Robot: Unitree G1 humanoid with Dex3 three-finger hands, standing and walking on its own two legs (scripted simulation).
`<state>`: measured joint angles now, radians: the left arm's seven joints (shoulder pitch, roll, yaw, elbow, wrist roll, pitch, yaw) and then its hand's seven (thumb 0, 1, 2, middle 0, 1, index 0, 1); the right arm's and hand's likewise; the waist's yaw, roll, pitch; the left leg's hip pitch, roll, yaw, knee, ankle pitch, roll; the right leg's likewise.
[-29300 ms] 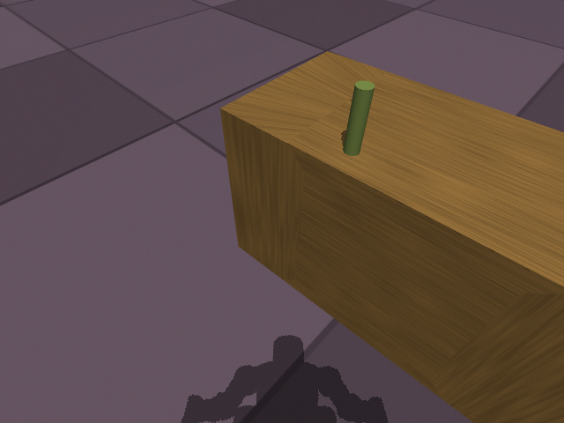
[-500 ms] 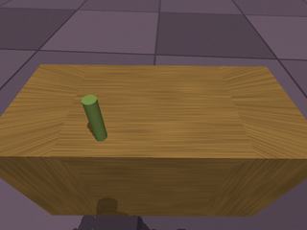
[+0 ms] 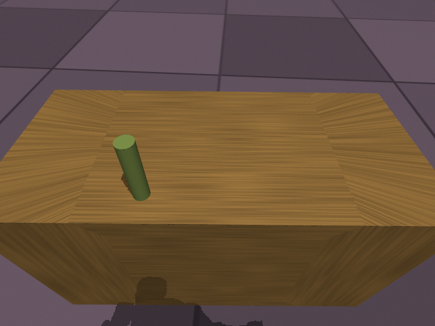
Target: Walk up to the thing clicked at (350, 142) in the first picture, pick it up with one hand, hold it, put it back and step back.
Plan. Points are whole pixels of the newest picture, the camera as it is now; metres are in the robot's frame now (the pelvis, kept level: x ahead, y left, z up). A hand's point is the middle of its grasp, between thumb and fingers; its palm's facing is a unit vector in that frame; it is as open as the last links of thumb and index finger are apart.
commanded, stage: stand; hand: left
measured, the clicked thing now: (133, 170) +0.46 +0.20 +0.01
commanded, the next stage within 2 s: step back in 0.14 s
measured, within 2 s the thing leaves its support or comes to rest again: neither
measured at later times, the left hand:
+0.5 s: hand out of the picture +0.05 +0.27 -0.17, palm faces -0.04 -0.91 -0.41, open 7.4 cm
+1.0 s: hand out of the picture -0.04 +0.26 -0.16, palm faces -0.06 -0.92 -0.39, open 7.4 cm
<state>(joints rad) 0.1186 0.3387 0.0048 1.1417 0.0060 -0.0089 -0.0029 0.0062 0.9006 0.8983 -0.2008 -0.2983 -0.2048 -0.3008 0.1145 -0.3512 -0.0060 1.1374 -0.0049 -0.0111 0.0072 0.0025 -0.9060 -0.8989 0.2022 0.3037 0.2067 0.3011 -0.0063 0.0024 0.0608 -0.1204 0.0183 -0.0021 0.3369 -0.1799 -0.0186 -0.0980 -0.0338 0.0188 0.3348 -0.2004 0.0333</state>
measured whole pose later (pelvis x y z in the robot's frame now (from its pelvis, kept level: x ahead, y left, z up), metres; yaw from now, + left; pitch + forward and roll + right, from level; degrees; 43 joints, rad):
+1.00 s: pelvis -0.15 +0.01 -0.02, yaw -2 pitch -2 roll +0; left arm 0.14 0.34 0.06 0.86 0.02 0.03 0.00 0.01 0.90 0.90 -0.20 -0.30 -0.21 -0.30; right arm 0.11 -0.40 -0.05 0.88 0.01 0.06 -0.02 0.00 -0.91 -0.90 0.20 0.30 0.21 0.30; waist -0.01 0.04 0.20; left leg -0.43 -0.06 -0.10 1.01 -0.52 0.01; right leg -0.29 0.04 0.05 0.65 -0.32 -0.03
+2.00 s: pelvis -0.46 +0.02 -0.03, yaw +1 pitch -3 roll +2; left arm 0.09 0.40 0.07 0.78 0.02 0.06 0.02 0.01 0.90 0.90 -0.20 -0.30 -0.21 -0.30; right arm 0.20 -0.37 -0.05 0.89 -0.02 0.04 -0.01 0.00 -0.91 -0.90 0.20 0.30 0.21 0.30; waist 0.00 -0.05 0.20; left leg -0.28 -0.06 0.00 0.67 -0.33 0.02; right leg -0.44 -0.04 0.05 0.83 -0.40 0.00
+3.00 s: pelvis -0.64 -0.02 -0.02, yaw +3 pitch -2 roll +0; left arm 0.21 0.34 0.05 1.00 0.03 -0.04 -0.01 0.01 0.90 0.90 -0.20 -0.30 -0.21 -0.30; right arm 0.19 -0.38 -0.05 1.00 -0.02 0.00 0.02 0.00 -0.91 -0.90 0.20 0.30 0.21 0.30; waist 0.03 0.03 0.06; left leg -0.31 0.00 -0.04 0.73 -0.47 0.00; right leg -0.24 -0.01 -0.03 0.56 -0.29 -0.01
